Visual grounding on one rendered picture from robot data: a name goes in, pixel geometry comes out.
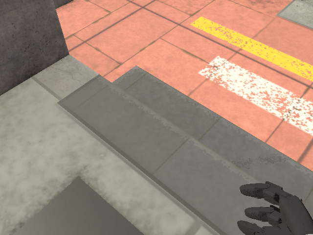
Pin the right robot hand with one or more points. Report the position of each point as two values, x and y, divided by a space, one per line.
290 218

